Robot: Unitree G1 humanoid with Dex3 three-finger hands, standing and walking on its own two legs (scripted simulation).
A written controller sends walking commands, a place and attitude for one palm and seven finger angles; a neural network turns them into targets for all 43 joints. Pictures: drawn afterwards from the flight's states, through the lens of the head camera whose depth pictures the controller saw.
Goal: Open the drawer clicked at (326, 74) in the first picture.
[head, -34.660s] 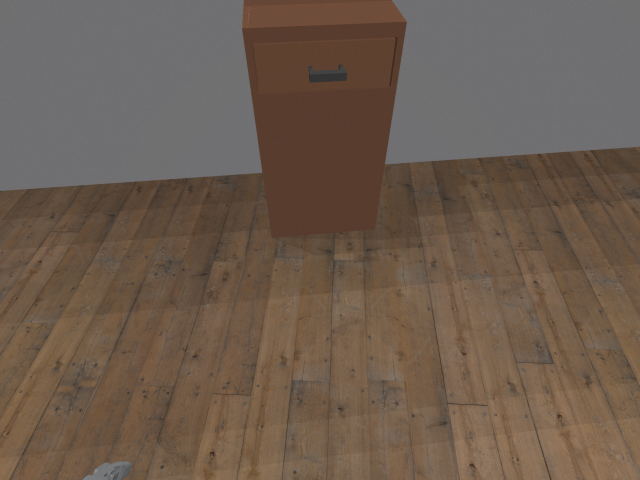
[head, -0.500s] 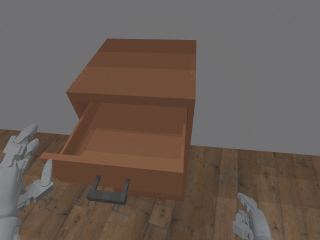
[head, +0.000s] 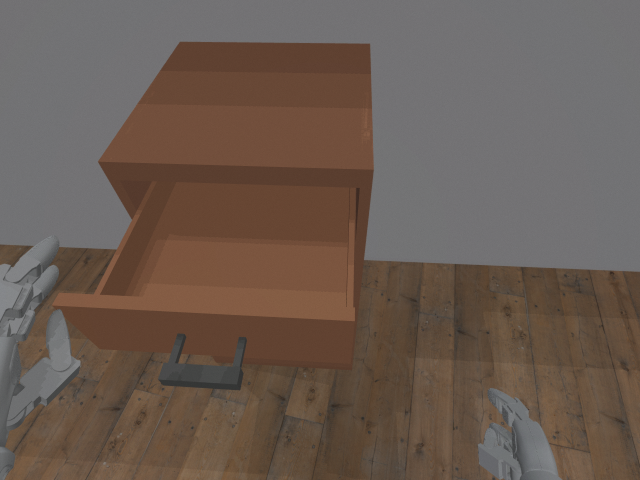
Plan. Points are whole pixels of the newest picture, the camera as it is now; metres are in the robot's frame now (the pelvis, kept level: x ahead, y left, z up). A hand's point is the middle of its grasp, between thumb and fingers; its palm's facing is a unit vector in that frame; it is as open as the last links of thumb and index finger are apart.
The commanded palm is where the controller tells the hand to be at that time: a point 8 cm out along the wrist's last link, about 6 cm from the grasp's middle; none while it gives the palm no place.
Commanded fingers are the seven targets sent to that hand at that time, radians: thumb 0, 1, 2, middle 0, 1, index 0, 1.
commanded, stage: step back with the hand held close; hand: left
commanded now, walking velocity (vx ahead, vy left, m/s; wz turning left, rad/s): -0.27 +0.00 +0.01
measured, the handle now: (206, 359) +0.28 +0.18 -0.04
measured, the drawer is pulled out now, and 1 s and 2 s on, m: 0.24 0.24 0.24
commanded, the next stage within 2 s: stop stepping back and stand still in 1.26 s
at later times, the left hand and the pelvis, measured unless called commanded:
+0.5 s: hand (13, 425) +0.14 +0.25 +0.15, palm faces +0.33 -0.82 -0.47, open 7.4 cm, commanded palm +0.08 +0.30 +0.17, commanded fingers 0.00 0.90 0.90 -0.20 -0.30 -0.20 -0.30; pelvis -0.05 +0.02 -0.01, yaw +0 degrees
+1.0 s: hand (9, 473) +0.11 +0.24 +0.15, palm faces +0.32 -0.84 -0.43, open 7.4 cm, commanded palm +0.03 +0.29 +0.17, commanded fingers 0.00 0.90 0.90 -0.20 -0.30 -0.20 -0.30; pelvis -0.09 +0.01 -0.01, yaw +2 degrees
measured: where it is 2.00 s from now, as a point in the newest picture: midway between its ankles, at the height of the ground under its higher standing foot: outside the picture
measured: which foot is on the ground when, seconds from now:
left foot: down 0.00-0.86, up 0.88-1.00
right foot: down 0.00-1.00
